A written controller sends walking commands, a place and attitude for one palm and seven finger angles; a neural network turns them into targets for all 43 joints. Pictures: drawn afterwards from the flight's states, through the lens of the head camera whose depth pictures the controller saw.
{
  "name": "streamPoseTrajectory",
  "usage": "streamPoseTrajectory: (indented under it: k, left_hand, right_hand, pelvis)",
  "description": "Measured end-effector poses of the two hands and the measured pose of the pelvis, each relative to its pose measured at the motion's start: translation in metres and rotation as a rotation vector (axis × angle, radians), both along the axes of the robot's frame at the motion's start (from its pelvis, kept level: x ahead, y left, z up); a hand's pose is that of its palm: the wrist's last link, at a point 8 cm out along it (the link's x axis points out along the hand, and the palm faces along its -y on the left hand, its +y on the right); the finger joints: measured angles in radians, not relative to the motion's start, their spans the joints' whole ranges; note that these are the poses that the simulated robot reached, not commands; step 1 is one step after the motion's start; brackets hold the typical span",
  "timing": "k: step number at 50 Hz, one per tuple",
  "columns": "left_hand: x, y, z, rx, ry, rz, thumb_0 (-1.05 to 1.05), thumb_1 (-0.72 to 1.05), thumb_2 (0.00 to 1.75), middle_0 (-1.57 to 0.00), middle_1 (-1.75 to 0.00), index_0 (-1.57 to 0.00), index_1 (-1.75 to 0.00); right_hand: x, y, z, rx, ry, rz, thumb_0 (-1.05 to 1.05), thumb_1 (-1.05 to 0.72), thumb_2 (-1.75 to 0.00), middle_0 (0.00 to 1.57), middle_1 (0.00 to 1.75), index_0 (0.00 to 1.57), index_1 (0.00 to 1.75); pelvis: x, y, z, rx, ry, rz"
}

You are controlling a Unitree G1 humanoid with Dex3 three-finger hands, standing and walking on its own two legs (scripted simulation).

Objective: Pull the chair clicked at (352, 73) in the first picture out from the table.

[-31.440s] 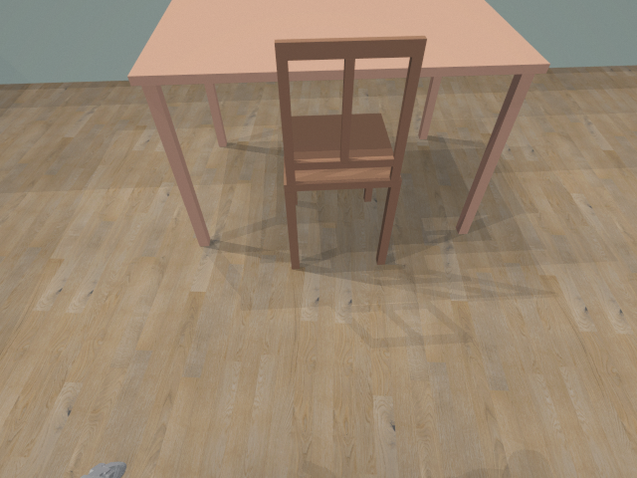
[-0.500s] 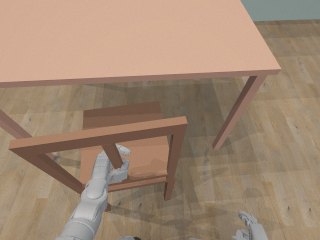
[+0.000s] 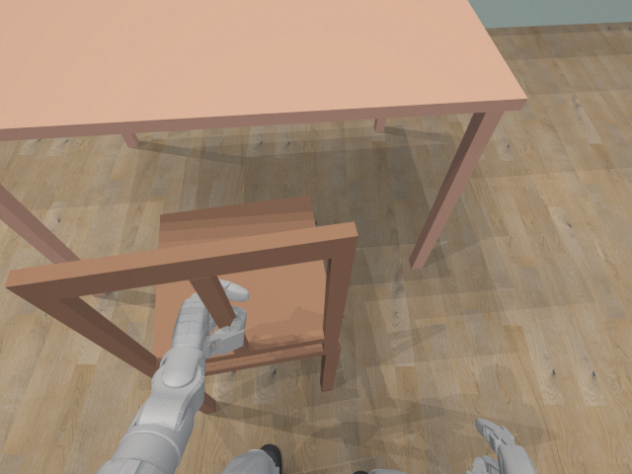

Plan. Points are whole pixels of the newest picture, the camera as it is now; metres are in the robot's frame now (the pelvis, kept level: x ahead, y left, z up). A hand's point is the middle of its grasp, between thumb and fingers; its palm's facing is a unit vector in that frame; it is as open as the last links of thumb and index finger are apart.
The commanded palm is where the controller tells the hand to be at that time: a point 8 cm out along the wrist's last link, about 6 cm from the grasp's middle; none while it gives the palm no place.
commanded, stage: step backward, pulling the chair out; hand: left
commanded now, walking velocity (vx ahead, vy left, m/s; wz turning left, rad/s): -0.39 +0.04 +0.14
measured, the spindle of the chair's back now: (225, 318) +0.33 +0.14 -0.09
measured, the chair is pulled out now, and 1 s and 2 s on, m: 0.25 0.44 0.61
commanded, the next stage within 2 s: stop walking, hand still on the chair in 1.68 s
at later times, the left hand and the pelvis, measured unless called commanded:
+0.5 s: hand (236, 402) +0.21 +0.11 -0.07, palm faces +0.01 -0.99 -0.13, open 5.5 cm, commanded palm +0.18 +0.16 -0.07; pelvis -0.09 -0.01 +0.00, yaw +3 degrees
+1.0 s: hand out of the picture +0.11 +0.10 -0.07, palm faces +0.03 -0.99 -0.14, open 5.4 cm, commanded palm +0.08 +0.15 -0.07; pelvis -0.19 -0.03 +0.00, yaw +3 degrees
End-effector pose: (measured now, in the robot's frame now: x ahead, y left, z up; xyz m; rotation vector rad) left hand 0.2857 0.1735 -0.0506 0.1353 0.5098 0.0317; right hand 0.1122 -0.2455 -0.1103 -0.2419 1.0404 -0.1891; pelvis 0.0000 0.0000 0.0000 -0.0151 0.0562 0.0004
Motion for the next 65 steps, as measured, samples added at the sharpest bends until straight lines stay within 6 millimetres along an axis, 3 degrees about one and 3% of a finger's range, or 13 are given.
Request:
streamPoseTrajectory:
  k: [7, 15, 21, 27, 36, 40, 48, 52, 59, 65]
  left_hand:
    - [-0.031, -0.009, 0.001, 0.007, 0.007, 0.038, 0.06, 0.65, 0.77, -0.27, -1.13, -0.49, -1.45]
    - [-0.061, -0.012, 0.001, -0.007, 0.003, 0.014, 0.05, 0.66, 0.75, -0.24, -1.16, -0.49, -1.45]
    - [-0.081, -0.01, 0.001, -0.015, 0.016, 0.006, 0.05, 0.67, 0.75, -0.22, -1.16, -0.49, -1.45]
    - [-0.103, -0.014, 0.001, 0.002, 0.01, 0.03, 0.05, 0.66, 0.77, -0.25, -1.15, -0.49, -1.45]
    - [-0.137, -0.017, 0.0, -0.004, -0.014, 0.02, 0.04, 0.66, 0.76, -0.24, -1.17, -0.49, -1.45]
    - [-0.153, -0.016, 0.001, -0.013, -0.016, 0.001, 0.04, 0.68, 0.75, -0.21, -1.18, -0.49, -1.45]
    - [-0.184, -0.019, 0.001, 0.001, -0.014, 0.017, 0.04, 0.67, 0.77, -0.23, -1.16, -0.49, -1.45]
    - [-0.198, -0.024, 0.002, 0.01, -0.015, 0.042, 0.04, 0.66, 0.77, -0.25, -1.14, -0.49, -1.45]
    - [-0.225, -0.029, 0.001, 0.001, -0.023, 0.036, 0.03, 0.66, 0.76, -0.23, -1.16, -0.49, -1.45]
    - [-0.248, -0.029, 0.002, -0.012, -0.012, 0.022, 0.04, 0.68, 0.75, -0.2, -1.18, -0.49, -1.45]
  right_hand:
    - [-0.026, -0.007, -0.011, 0.051, -0.011, -0.032, 0.01, -0.91, -0.9, 0.2, 0.3, 0.2, 0.3]
    - [-0.042, -0.017, -0.009, -0.056, -0.002, 0.016, 0.01, -0.91, -0.9, 0.2, 0.3, 0.2, 0.3]
    - [-0.05, 0.0, 0.001, -0.029, -0.022, 0.063, 0.01, -0.91, -0.9, 0.2, 0.29, 0.2, 0.3]
    - [-0.069, 0.011, -0.008, 0.07, -0.041, 0.067, 0.01, -0.91, -0.9, 0.2, 0.29, 0.2, 0.3]
    - [-0.116, -0.012, -0.011, -0.022, -0.021, 0.037, 0.01, -0.91, -0.9, 0.2, 0.3, 0.2, 0.3]
    - [-0.135, -0.014, -0.003, -0.057, 0.006, 0.042, 0.01, -0.91, -0.9, 0.2, 0.29, 0.2, 0.3]
    - [-0.163, -0.007, -0.01, 0.038, 0.014, 0.074, 0.01, -0.91, -0.9, 0.2, 0.29, 0.2, 0.3]
    - [-0.178, -0.014, -0.014, 0.063, -0.009, 0.044, 0.01, -0.91, -0.9, 0.2, 0.3, 0.2, 0.3]
    - [-0.201, -0.036, -0.01, -0.029, -0.032, 0.03, 0.01, -0.91, -0.9, 0.2, 0.3, 0.2, 0.3]
    - [-0.219, -0.034, 0.001, -0.046, -0.017, 0.065, 0.01, -0.91, -0.9, 0.2, 0.29, 0.2, 0.3]
  pelvis:
    - [-0.029, -0.016, -0.001, -0.016, -0.017, 0.011]
    - [-0.053, -0.002, -0.005, -0.008, -0.005, 0.081]
    - [-0.078, -0.003, 0.001, 0.021, -0.01, 0.065]
    - [-0.101, -0.018, 0.0, -0.007, -0.018, 0.053]
    - [-0.136, -0.011, -0.008, -0.012, -0.008, 0.095]
    - [-0.151, -0.009, -0.004, 0.018, -0.016, 0.078]
    - [-0.179, -0.027, -0.001, -0.011, -0.015, 0.059]
    - [-0.198, -0.037, -0.002, -0.02, -0.025, 0.065]
    - [-0.221, -0.03, -0.008, -0.009, -0.004, 0.093]
    - [-0.242, -0.032, -0.002, 0.017, -0.007, 0.081]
